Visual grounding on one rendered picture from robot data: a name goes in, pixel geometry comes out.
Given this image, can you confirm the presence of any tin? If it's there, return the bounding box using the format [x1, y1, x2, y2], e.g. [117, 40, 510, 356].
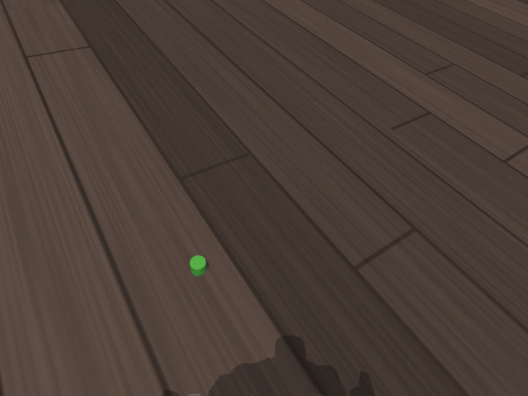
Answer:
[190, 256, 206, 276]

